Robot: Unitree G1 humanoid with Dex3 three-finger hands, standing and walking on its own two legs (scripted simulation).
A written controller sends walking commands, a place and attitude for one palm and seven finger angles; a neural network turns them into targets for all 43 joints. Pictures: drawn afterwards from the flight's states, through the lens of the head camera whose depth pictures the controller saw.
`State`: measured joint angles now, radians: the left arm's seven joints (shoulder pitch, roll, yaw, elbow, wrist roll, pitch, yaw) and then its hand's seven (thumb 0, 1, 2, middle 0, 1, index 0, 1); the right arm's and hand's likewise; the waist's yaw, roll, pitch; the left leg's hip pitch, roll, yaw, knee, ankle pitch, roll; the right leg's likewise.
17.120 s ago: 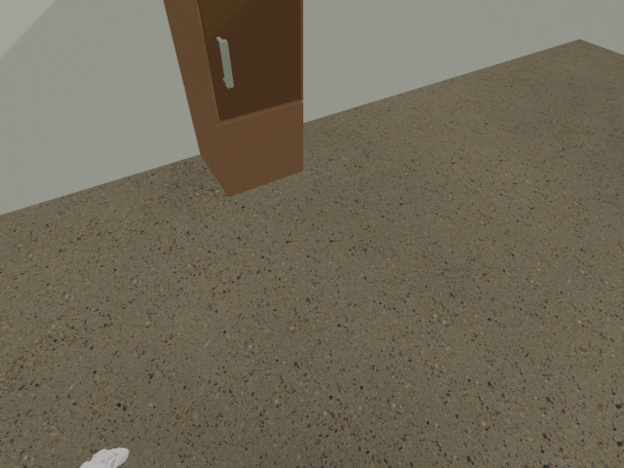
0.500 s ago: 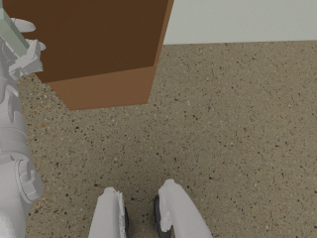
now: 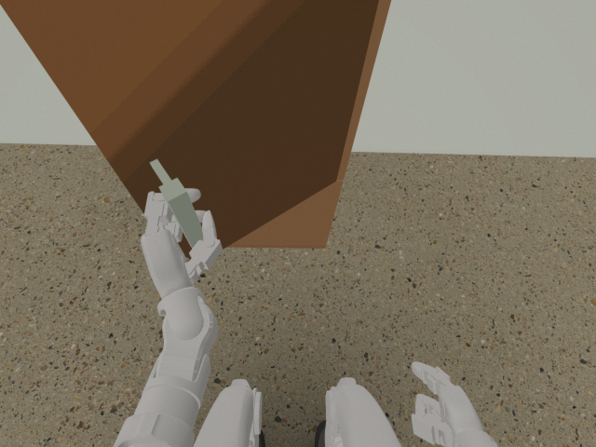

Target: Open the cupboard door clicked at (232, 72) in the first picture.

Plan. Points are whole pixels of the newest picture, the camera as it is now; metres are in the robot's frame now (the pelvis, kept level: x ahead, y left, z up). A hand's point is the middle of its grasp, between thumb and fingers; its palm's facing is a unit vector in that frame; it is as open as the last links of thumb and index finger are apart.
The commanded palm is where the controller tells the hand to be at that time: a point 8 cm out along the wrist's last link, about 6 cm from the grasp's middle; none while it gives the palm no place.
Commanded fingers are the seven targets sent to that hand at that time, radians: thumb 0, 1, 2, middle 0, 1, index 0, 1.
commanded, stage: pull the door open along its arc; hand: left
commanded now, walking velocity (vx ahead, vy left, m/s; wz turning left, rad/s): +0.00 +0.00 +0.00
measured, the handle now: (181, 211) +0.42 +0.17 +0.02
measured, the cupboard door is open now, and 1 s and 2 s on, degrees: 36 43 47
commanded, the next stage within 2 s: open thumb and fingers to let go in 0.16 s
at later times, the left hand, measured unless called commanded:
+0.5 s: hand (236, 258) +0.35 +0.09 +0.01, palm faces +0.45 -0.89 -0.04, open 7.1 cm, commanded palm +0.30 +0.13 +0.00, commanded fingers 0.00 -0.01 0.51 -0.34 -1.25 -0.34 -1.25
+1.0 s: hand (235, 256) +0.36 +0.09 +0.01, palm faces +0.41 -0.91 -0.01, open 14.4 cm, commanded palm +0.31 +0.13 +0.00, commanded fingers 0.00 -0.50 0.30 -0.17 -0.40 -0.17 -0.40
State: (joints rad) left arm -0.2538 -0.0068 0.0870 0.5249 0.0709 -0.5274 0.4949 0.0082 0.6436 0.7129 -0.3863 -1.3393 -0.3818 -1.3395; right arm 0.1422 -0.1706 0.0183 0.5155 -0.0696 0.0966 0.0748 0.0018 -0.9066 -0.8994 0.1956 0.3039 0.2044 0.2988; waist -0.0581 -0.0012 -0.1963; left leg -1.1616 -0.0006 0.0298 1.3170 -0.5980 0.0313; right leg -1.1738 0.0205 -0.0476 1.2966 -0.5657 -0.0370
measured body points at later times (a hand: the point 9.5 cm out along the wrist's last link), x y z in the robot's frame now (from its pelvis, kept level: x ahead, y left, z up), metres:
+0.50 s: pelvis -0.01 -0.04 +0.00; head +0.11 -0.04 +0.43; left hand +0.33 +0.14 +0.01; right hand +0.13 -0.27 -0.13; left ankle +0.01 +0.10 -0.61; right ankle +0.02 -0.10 -0.61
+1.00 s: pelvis -0.02 -0.01 +0.00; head +0.10 +0.00 +0.43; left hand +0.33 +0.14 +0.01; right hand +0.12 -0.23 -0.13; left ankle +0.01 +0.10 -0.61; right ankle +0.02 -0.10 -0.61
